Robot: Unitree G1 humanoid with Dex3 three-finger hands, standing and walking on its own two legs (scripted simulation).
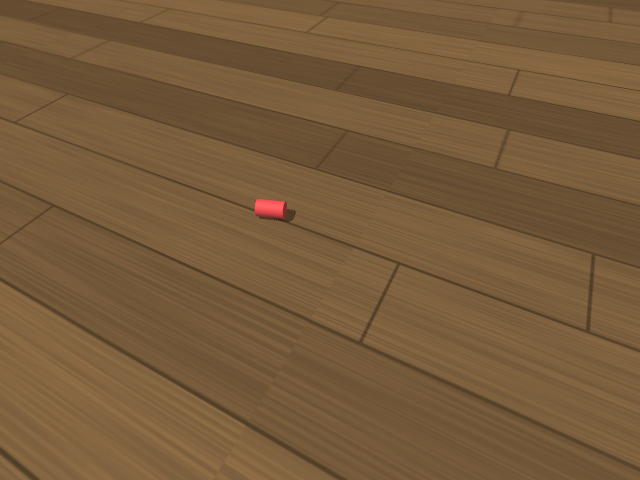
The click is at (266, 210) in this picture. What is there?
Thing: lying can
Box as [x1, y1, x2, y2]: [255, 199, 286, 218]
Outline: 256,200 256,215 284,218 286,212 285,201 267,199
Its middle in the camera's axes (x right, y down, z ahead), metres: -0.22 -0.13 +1.77
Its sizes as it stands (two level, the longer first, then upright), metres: 0.128 0.080 0.080
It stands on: the floor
